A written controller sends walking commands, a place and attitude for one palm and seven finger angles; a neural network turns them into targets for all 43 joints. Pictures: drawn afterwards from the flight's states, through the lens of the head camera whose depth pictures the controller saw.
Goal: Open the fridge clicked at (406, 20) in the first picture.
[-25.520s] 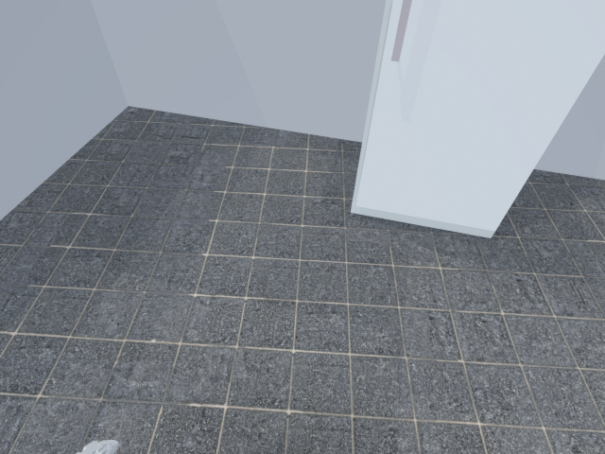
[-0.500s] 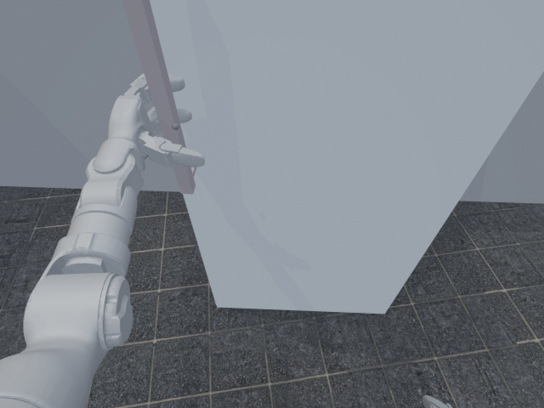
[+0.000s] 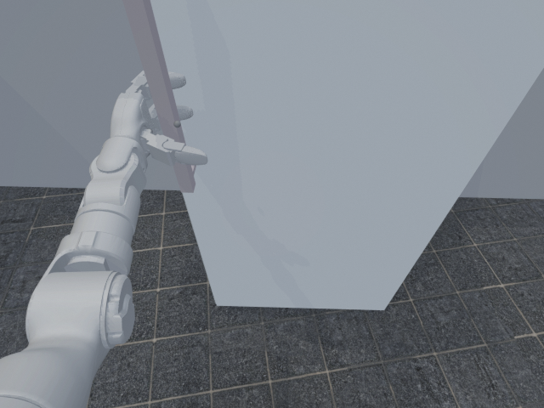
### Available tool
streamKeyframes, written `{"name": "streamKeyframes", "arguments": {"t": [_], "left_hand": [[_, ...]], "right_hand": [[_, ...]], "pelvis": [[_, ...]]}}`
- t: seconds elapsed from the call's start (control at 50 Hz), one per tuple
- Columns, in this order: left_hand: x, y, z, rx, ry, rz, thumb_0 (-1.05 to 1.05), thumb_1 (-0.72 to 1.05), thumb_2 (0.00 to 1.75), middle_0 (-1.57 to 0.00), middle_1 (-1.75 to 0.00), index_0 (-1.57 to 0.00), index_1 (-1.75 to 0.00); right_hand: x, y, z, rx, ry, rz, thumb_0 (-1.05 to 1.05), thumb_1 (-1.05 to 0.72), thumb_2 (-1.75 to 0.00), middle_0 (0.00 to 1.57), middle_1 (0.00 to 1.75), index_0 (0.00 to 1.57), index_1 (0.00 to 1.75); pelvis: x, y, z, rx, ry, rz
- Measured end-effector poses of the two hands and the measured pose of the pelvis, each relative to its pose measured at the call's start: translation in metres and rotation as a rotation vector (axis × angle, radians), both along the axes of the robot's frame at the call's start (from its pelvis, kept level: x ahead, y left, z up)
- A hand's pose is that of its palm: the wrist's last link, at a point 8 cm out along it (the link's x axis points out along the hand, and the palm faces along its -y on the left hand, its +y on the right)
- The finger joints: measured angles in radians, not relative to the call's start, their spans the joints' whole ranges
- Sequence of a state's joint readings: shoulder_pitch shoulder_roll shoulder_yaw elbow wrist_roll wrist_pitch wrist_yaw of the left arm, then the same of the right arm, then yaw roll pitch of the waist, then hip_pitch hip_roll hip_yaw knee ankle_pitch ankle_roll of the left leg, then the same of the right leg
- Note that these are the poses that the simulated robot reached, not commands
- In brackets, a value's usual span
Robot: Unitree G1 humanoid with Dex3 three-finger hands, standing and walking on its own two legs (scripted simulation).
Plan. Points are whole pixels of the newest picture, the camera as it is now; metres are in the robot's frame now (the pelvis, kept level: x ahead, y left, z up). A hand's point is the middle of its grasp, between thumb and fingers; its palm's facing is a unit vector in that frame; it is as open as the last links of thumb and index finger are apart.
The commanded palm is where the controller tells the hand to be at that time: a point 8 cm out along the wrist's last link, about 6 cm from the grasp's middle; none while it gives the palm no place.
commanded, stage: grip the handle and tug to test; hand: left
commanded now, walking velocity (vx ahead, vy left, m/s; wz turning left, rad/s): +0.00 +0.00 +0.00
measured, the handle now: (160, 62) +0.53 +0.15 +0.25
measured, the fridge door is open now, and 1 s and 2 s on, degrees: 0 0 4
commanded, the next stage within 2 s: pull the door a little, standing still in 1.38 s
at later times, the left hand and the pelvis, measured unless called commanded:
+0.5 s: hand (177, 122) +0.47 +0.13 +0.19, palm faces -0.02 -1.00 -0.01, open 8.0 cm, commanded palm +0.45 +0.18 +0.18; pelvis +0.01 +0.00 +0.00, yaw +0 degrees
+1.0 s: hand (176, 122) +0.47 +0.13 +0.19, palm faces -0.03 -1.00 +0.00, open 5.7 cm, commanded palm +0.45 +0.19 +0.18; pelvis +0.01 +0.00 +0.00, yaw +1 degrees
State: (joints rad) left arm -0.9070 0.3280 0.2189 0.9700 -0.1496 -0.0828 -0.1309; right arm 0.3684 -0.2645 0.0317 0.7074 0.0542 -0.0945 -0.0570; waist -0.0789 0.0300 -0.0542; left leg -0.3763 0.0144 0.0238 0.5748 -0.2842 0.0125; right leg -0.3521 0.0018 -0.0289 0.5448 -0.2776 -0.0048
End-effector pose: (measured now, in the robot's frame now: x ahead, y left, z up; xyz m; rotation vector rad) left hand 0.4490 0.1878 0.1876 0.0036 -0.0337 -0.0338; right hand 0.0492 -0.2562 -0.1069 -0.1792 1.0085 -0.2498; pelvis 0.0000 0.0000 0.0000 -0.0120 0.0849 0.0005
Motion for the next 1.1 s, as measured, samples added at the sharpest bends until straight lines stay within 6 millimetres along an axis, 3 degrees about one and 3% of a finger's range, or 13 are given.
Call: {"name": "streamKeyframes", "arguments": {"t": [0.2,0.66,1.1], "left_hand": [[0.002,0.000,0.000,0.001,0.001,0.004,-0.01,-0.29,0.39,-0.33,-1.23,-0.31,-1.23],[0.004,0.001,0.000,-0.001,0.004,0.010,0.01,0.69,0.81,-0.42,-1.37,-0.39,-1.37],[0.005,0.002,0.000,-0.006,0.011,-0.002,0.01,0.68,0.81,-0.41,-1.40,-0.40,-1.39]], "right_hand": [[0.013,0.002,0.001,0.002,-0.024,0.023,0.01,-0.91,-0.89,0.20,0.30,0.20,0.30],[0.026,-0.002,0.001,0.004,-0.020,0.025,0.01,-0.91,-0.89,0.20,0.30,0.20,0.30],[0.022,-0.004,0.003,-0.002,-0.022,0.015,0.01,-0.91,-0.89,0.20,0.30,0.20,0.30]], "pelvis": [[0.002,0.001,0.000,0.000,0.007,0.003],[0.009,-0.003,0.000,0.000,0.007,0.007],[0.006,-0.004,0.000,0.000,0.009,0.003]]}}
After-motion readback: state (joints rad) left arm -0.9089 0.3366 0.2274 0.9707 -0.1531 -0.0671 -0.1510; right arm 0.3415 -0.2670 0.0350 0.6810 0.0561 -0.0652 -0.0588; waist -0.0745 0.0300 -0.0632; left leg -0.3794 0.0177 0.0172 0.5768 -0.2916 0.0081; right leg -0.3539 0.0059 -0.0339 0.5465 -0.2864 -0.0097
